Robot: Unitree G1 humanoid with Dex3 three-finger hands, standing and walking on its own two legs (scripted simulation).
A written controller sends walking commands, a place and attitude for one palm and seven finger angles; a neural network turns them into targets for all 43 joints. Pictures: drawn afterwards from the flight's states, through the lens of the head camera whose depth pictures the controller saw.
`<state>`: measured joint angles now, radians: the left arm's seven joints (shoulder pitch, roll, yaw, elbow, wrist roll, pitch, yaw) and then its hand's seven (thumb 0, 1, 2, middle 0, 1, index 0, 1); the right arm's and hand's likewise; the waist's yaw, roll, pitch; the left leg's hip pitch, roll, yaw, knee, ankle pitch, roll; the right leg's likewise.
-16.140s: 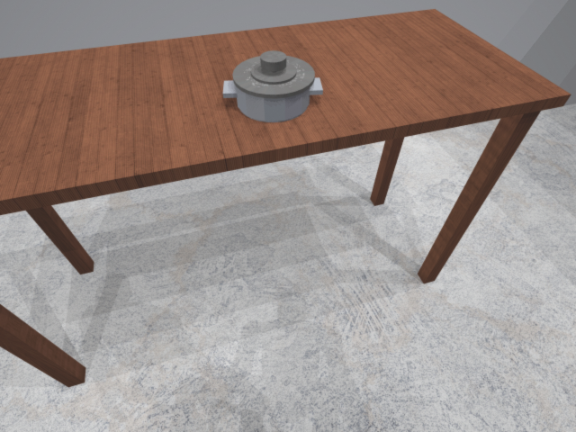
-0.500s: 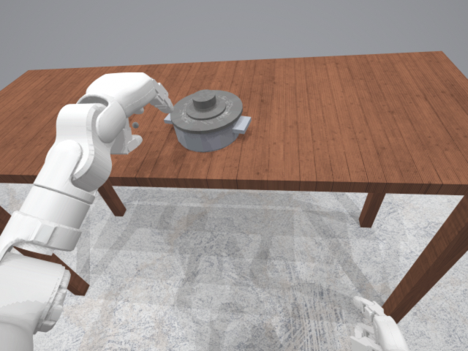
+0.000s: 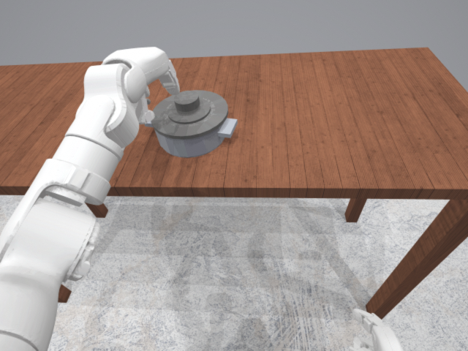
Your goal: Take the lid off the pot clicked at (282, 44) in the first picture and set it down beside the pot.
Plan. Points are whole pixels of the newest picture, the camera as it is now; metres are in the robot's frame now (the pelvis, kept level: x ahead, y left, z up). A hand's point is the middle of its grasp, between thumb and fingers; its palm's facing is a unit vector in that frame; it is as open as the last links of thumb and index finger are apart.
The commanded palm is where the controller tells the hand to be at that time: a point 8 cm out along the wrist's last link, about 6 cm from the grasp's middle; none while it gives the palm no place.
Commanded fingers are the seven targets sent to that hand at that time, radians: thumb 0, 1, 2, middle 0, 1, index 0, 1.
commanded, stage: move the open hand above the knob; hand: left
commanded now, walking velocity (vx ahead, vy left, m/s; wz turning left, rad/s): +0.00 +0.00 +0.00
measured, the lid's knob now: (187, 101) +0.56 +0.11 +0.16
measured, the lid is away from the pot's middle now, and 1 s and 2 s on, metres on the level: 0.00 0.00 0.00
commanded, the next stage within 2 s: lower the open fingers around the knob in 1.32 s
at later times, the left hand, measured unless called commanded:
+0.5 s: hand (176, 74) +0.52 +0.11 +0.23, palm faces -0.25 -0.01 -0.97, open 10.1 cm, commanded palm +0.52 +0.12 +0.29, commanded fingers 0.00 -0.40 1.69 -0.87 -0.08 -0.87 -0.08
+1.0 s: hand (169, 74) +0.52 +0.12 +0.23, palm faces -0.25 -0.01 -0.97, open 10.1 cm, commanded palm +0.51 +0.12 +0.29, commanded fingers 0.00 -0.40 1.69 -0.87 -0.08 -0.87 -0.08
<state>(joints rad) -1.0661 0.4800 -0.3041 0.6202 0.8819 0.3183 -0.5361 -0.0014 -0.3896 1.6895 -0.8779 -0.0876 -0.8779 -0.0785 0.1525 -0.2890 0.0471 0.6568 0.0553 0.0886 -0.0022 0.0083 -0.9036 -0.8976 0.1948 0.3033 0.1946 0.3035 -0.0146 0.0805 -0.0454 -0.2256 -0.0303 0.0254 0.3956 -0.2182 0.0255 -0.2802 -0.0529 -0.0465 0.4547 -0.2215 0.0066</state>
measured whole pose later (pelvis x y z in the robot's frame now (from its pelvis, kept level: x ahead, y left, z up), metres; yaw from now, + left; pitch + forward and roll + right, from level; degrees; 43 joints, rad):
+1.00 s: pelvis +0.02 +0.01 +0.00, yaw -2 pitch +9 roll +1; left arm -1.38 0.42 -0.31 1.07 0.94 0.27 -0.46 0.00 -0.39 1.69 -0.88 -0.09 -0.88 -0.08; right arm 0.25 -0.28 0.03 0.72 0.04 0.08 -0.01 0.00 -0.90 -0.90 0.20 0.30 0.20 0.30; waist -0.08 0.06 -0.09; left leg -0.30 -0.03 0.05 0.36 -0.23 0.04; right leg -0.36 -0.05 -0.02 0.41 -0.21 0.02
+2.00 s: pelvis +0.02 +0.02 +0.00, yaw -1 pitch +10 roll +0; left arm -1.41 0.39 -0.31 1.18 0.93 0.30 -0.47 0.00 -0.39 1.69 -0.87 -0.09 -0.87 -0.08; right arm 0.26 -0.27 0.03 0.74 0.04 0.08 -0.02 0.00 -0.90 -0.90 0.20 0.30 0.20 0.30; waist -0.11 0.03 -0.10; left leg -0.34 -0.04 0.05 0.41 -0.24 0.05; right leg -0.39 -0.06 -0.02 0.44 -0.22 0.03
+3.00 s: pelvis +0.02 +0.01 +0.00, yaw -2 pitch +11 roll +0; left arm -1.34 0.40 -0.30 1.18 0.92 0.26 -0.44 0.00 0.01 1.00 -0.52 -0.87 -0.53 -0.86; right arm 0.27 -0.28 0.02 0.75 0.04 0.10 -0.04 0.00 -0.90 -0.90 0.20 0.30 0.20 0.30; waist -0.12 0.04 -0.10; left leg -0.36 -0.03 0.05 0.43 -0.26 0.04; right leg -0.42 -0.04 -0.01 0.46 -0.23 0.02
